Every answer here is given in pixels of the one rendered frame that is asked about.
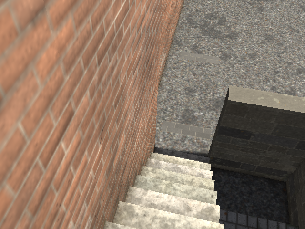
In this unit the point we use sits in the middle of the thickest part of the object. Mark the stairs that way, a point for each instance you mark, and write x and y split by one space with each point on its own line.
174 190

